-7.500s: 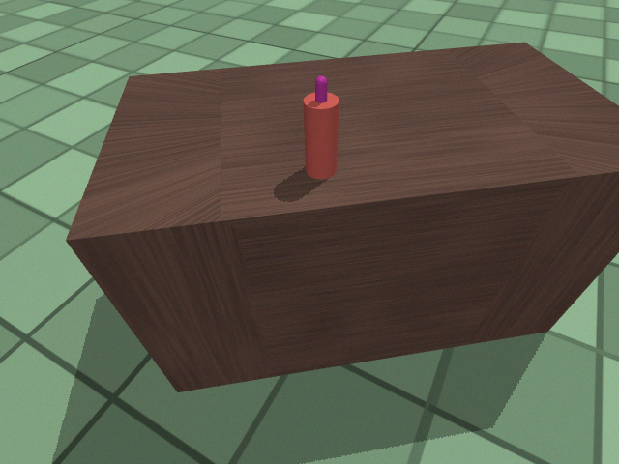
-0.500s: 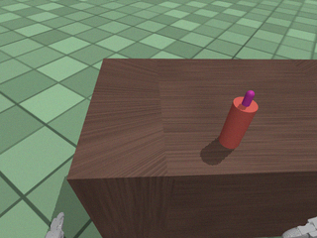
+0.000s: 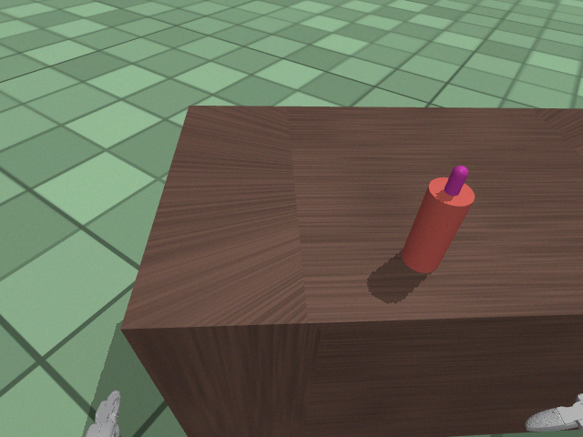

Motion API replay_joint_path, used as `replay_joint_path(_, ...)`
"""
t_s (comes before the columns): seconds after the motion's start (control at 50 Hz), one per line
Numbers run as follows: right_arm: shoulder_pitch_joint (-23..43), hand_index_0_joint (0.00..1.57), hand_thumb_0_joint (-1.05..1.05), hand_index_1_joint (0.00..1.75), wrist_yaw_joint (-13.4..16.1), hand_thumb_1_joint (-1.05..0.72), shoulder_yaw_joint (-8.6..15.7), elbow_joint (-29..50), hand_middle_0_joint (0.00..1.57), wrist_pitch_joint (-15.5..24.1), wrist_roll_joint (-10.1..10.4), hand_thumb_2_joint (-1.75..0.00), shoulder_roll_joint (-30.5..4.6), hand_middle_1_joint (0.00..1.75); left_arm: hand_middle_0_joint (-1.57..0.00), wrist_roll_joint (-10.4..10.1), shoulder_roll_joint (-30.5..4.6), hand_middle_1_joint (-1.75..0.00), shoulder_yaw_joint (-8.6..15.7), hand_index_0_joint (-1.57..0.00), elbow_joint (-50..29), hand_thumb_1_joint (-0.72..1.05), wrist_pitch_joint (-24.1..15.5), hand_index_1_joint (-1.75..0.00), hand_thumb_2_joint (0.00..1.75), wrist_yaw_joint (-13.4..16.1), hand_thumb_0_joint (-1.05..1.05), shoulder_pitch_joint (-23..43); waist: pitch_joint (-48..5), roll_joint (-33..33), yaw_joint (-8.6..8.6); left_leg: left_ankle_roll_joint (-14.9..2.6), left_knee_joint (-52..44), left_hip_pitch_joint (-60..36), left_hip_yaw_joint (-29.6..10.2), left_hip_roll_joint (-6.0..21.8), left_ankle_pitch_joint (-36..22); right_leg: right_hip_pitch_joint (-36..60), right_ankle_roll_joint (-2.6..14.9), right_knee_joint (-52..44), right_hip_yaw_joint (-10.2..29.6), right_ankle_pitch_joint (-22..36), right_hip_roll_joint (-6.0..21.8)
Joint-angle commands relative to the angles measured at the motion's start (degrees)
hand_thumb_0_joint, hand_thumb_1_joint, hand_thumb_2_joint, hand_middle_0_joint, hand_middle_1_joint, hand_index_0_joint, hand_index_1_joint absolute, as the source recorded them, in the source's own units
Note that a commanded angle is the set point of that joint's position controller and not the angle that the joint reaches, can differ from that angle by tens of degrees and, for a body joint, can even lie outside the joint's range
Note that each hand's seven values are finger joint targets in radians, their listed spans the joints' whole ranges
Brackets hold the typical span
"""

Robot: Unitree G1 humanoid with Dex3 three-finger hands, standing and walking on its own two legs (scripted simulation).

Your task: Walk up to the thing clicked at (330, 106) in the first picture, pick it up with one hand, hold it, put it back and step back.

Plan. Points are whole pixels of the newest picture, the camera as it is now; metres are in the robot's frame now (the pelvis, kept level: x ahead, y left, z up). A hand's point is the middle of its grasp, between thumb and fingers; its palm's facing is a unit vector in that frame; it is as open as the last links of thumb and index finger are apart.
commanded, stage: go down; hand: right
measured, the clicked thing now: (438, 218) +0.44 -0.24 +0.08
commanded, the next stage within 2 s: none
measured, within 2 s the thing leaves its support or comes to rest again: neither
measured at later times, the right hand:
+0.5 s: hand out of the picture +0.28 -0.36 +0.15, palm faces +0.30 +0.93 -0.18, open 17.4 cm
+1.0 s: hand out of the picture +0.30 -0.39 +0.15, palm faces +0.24 +0.97 -0.04, open 17.4 cm
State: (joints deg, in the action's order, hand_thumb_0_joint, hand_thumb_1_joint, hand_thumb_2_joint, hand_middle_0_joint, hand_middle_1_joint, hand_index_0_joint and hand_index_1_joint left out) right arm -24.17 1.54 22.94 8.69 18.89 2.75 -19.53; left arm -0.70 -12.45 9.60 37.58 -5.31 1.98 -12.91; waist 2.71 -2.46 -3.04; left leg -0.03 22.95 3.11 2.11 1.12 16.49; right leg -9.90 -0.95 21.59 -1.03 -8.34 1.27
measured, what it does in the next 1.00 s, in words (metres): stands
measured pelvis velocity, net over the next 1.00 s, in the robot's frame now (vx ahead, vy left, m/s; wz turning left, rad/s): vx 0.00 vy -0.01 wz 0.00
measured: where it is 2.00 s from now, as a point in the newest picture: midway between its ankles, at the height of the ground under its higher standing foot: outside the picture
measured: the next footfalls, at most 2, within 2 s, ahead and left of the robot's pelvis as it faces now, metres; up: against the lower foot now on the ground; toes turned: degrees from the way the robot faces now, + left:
none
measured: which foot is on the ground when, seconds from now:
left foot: down 0.00-1.00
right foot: down 0.00-1.00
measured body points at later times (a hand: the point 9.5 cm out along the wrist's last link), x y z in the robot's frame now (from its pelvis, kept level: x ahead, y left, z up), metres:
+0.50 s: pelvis +0.01 +0.00 +0.00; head +0.00 +0.01 +0.45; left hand +0.16 +0.26 -0.09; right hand +0.26 -0.41 +0.16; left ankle -0.04 +0.11 -0.74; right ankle +0.04 -0.13 -0.74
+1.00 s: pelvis +0.00 -0.01 -0.01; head +0.01 -0.02 +0.44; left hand +0.16 +0.25 -0.09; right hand +0.28 -0.45 +0.15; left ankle -0.04 +0.11 -0.74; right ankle +0.04 -0.13 -0.74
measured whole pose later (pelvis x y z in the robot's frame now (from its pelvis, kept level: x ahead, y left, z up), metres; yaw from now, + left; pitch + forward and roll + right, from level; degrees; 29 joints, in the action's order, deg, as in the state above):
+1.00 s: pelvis +0.00 -0.01 -0.01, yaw +0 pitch +3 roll +1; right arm 17.5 -33.2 37.1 -43.0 3.8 17.3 -41.2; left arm -1.3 -14.3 -0.5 43.3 -11.3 11.3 -11.6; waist -2.8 -0.1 -0.5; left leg 0.5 25.7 11.2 2.4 0.8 17.3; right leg -19.8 -0.2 27.9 -0.5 -10.9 1.6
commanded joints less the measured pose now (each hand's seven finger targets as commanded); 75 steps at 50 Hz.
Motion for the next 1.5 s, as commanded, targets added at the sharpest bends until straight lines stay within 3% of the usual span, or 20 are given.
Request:
replay_joint_path(0.0,8.6,0.03,0.00,0.07,0.1,0.55,10.8,7.1,0.01,4.6,0.9,-0.08,-14.0,0.07,-0.05,0.5,-11.0,-0.05,5.0,-0.06,-12.0,-0.53,-3.1,-0.04,0.03,1.6,0.00,6.0,-7.8,5.0,1.59,0.89,-3.9,6.6,0.4,-0.8,-12.5,8.1,2.52,-0.7,-0.9,7.3,-2.1)
replay_joint_path(0.14,23.3,0.04,0.00,0.06,-7.3,0.56,12.5,-2.2,0.02,1.8,6.1,-0.07,-19.5,0.06,-0.05,-0.6,-7.5,-0.04,1.5,-0.06,-2.4,-0.53,-1.7,-0.04,0.03,3.0,0.00,6.5,-1.6,-2.1,2.76,0.69,-6.0,12.3,-1.5,0.2,-5.6,4.5,2.36,-1.5,-0.6,-0.2,-2.5)
replay_joint_path(0.26,35.6,0.04,0.00,0.06,-16.7,0.52,14.1,-11.3,0.03,-1.4,9.5,-0.07,-26.4,0.06,-0.05,-1.1,-5.7,-0.04,-6.0,-0.06,-6.2,-0.53,-3.4,-0.04,0.03,5.6,0.00,11.1,-11.9,-1.8,2.15,0.88,-3.6,7.8,-0.9,-0.2,-13.3,6.6,2.71,0.1,0.6,6.1,-2.1)
replay_joint_path(0.32,38.0,0.04,0.00,0.06,-20.1,0.51,17.7,-18.3,0.03,-3.6,11.4,-0.07,-31.7,0.06,-0.05,-1.1,-11.5,-0.04,-2.0,-0.06,-5.2,-0.53,-3.8,-0.04,0.03,7.1,0.00,8.6,-13.2,-2.4,2.28,0.60,-2.6,8.3,-0.2,-0.4,-14.8,7.1,2.47,0.0,0.8,7.6,-1.9)
replay_joint_path(0.42,38.1,0.04,0.00,0.06,-24.9,0.53,18.6,-26.8,0.03,-6.9,14.7,-0.07,-32.6,0.06,-0.05,-1.5,-10.5,-0.05,-3.3,-0.06,-3.8,-0.55,-4.6,-0.04,0.04,7.0,0.00,3.4,-10.9,-3.2,1.13,0.14,-2.7,9.0,0.8,-0.8,-13.2,4.4,2.47,0.0,0.5,6.4,-1.6)
replay_joint_path(0.5,42.2,0.03,0.00,0.06,-28.3,0.60,17.6,-28.7,0.01,-8.0,15.7,-0.07,-33.1,0.06,-0.05,-1.4,-9.7,-0.05,-5.1,-0.05,-3.5,-0.55,-5.7,-0.05,0.04,7.0,0.00,8.3,-12.7,-1.0,0.79,0.02,-1.4,9.6,0.7,-1.1,-15.4,3.7,2.76,1.4,0.8,9.2,-0.9)
replay_joint_path(0.56,47.2,0.03,0.00,0.06,-29.0,0.59,16.3,-26.9,0.02,-6.7,14.9,-0.07,-33.5,0.06,-0.05,-1.0,-11.7,-0.05,-4.9,-0.05,-7.9,-0.55,-7.1,-0.05,0.05,7.9,0.00,12.6,-17.0,-0.1,1.16,-0.27,-0.8,9.0,0.5,-1.4,-15.4,6.0,2.74,1.9,1.2,10.1,-0.5)
replay_joint_path(0.64,49.9,0.04,0.00,0.06,-29.5,0.54,17.3,-29.1,0.02,-5.8,14.9,-0.07,-36.9,0.06,-0.05,-1.0,-11.1,-0.05,-5.7,-0.06,-3.4,-0.55,-7.0,-0.05,0.05,8.8,0.00,6.0,-17.1,-2.7,1.40,-0.18,-0.6,9.6,0.4,-1.2,-14.8,6.1,2.87,2.5,1.2,9.6,-1.1)
replay_joint_path(0.7,53.9,0.04,0.00,0.05,-29.5,0.51,21.4,-29.2,0.03,-6.3,15.0,-0.07,-43.3,0.05,-0.06,-0.8,-13.6,-0.05,-3.9,-0.06,-4.6,-0.55,-7.3,-0.05,0.05,9.9,0.00,4.8,-20.1,-4.9,1.95,-0.20,-0.5,9.1,0.3,-1.0,-16.1,7.0,2.56,2.9,1.0,10.4,-1.4)
replay_joint_path(0.84,54.6,0.04,0.00,0.05,-33.4,0.51,17.8,-37.6,0.04,-11.3,15.5,-0.07,-40.8,0.05,-0.06,-0.8,-7.5,-0.05,-9.1,-0.05,-1.0,-0.56,-7.8,-0.05,0.05,9.8,0.00,4.2,-13.0,-6.8,2.85,-0.34,-1.3,11.8,0.0,-1.1,-14.7,1.9,2.69,3.1,0.5,7.4,-1.5)
replay_joint_path(0.94,60.8,0.04,0.00,0.05,-35.7,0.54,17.7,-39.8,0.03,-12.2,16.1,-0.07,-42.8,0.05,-0.06,-0.4,-14.5,-0.06,-4.8,-0.06,-3.8,-0.55,-9.6,-0.05,0.05,10.9,0.00,8.1,-17.9,-4.0,4.47,-0.44,-0.2,14.1,0.2,-1.7,-14.0,3.9,2.60,4.0,1.4,7.3,-0.7)
replay_joint_path(1.04,62.4,0.04,0.00,0.05,-36.4,0.53,18.3,-44.8,0.04,-11.3,16.1,-0.06,-45.3,0.05,-0.06,-0.4,-12.1,-0.06,-7.3,-0.06,-2.1,-0.55,-9.8,-0.05,0.05,11.3,0.00,3.6,-18.5,-3.5,3.12,-0.43,0.0,14.1,0.4,-1.8,-10.1,2.8,2.39,4.2,1.8,3.8,-0.7)
replay_joint_path(1.08,62.9,0.04,0.00,0.05,-36.5,0.55,19.9,-45.7,0.03,-11.4,16.1,-0.06,-47.8,0.05,-0.06,-0.4,-14.0,-0.05,-5.8,-0.06,-5.1,-0.54,-10.2,-0.05,0.04,11.7,0.00,3.6,-20.9,-2.0,3.20,-0.24,0.4,13.3,0.4,-1.6,-12.6,3.2,2.60,4.9,1.8,6.2,-0.9)
replay_joint_path(1.12,62.9,0.04,0.00,0.05,-36.6,0.58,19.9,-47.5,0.03,-11.9,16.2,-0.06,-48.0,0.05,-0.05,-0.3,-10.8,-0.05,-9.0,-0.06,-1.5,-0.55,-9.8,-0.05,0.05,11.5,0.00,1.7,-18.5,-4.6,2.37,-0.50,0.5,14.0,0.2,-1.6,-11.9,1.0,2.45,4.9,1.4,5.5,-1.1)
replay_joint_path(1.16,63.6,0.04,0.00,0.05,-36.9,0.55,19.2,-47.6,0.04,-12.0,15.3,-0.06,-48.5,0.05,-0.05,-0.2,-9.4,-0.05,-9.6,-0.06,0.7,-0.55,-9.7,-0.05,0.05,11.4,0.00,2.5,-16.9,-7.6,2.02,-0.77,0.2,14.7,-0.2,-1.3,-10.1,-0.8,2.28,4.5,1.2,3.6,-1.1)
replay_joint_path(1.2,64.2,0.05,0.00,0.05,-37.0,0.56,20.1,-47.3,0.04,-12.1,14.9,-0.05,-50.5,0.05,-0.05,0.0,-12.8,-0.05,-7.7,-0.05,-4.6,-0.55,-10.5,-0.05,0.05,11.8,0.00,7.1,-18.4,-6.5,2.34,-0.94,0.4,14.6,0.1,-1.7,-10.2,-0.5,2.08,4.6,1.5,3.9,-0.5)
replay_joint_path(1.26,65.7,0.04,0.00,0.05,-37.5,0.57,19.4,-47.8,0.03,-11.5,14.7,-0.06,-50.3,0.05,-0.05,0.1,-10.2,-0.06,-10.8,-0.06,-5.0,-0.55,-10.6,-0.05,0.05,11.5,0.00,8.8,-17.9,-7.1,2.65,-0.98,0.8,14.5,-0.1,-1.7,-10.7,-1.1,2.17,5.5,1.5,4.3,-0.6)
replay_joint_path(1.32,68.0,0.04,0.00,0.05,-37.5,0.57,21.0,-46.6,0.03,-10.6,15.0,-0.06,-52.9,0.05,-0.06,0.3,-12.3,-0.06,-9.1,-0.06,-6.8,-0.55,-10.9,-0.06,0.05,12.1,0.00,7.6,-24.1,-7.6,3.45,-0.98,1.7,14.1,-0.1,-2.0,-13.7,2.9,2.07,6.8,1.7,8.4,-0.2)
replay_joint_path(1.36,67.6,0.04,0.00,0.05,-37.8,0.55,18.7,-48.9,0.03,-11.2,15.0,-0.07,-50.0,0.05,-0.06,0.3,-11.6,-0.06,-9.5,-0.06,-3.0,-0.56,-10.7,-0.06,0.06,12.2,0.00,3.5,-21.3,-7.3,4.60,-0.82,1.4,15.6,0.0,-2.2,-13.1,2.5,2.41,6.7,1.7,7.5,-0.5)
replay_joint_path(1.48,68.1,0.04,0.00,0.05,-38.4,0.57,18.4,-50.5,0.04,-11.6,14.2,-0.06,-51.6,0.05,-0.05,0.6,-12.5,-0.05,-8.4,-0.05,-2.4,-0.56,-10.9,-0.06,0.06,12.4,0.00,2.4,-20.3,-7.7,4.80,-0.88,1.6,17.3,0.2,-2.2,-11.9,1.2,2.10,6.8,1.8,5.9,-0.3)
